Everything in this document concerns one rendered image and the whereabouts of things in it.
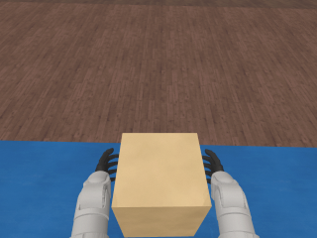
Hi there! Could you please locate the carton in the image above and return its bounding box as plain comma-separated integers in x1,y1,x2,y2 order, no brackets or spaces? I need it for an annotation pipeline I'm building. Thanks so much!
111,133,212,238

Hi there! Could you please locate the right robot hand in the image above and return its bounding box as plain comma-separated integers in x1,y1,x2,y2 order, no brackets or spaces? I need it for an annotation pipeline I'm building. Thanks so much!
201,149,224,183

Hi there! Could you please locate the left robot hand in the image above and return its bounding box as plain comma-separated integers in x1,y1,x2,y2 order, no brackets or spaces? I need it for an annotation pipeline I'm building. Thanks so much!
95,148,119,182

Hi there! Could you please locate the right robot forearm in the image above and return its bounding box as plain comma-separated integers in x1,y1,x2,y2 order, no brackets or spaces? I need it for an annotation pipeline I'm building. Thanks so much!
210,171,260,238

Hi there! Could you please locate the left robot forearm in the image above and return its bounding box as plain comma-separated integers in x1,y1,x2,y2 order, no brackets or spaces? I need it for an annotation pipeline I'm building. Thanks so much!
69,171,111,238

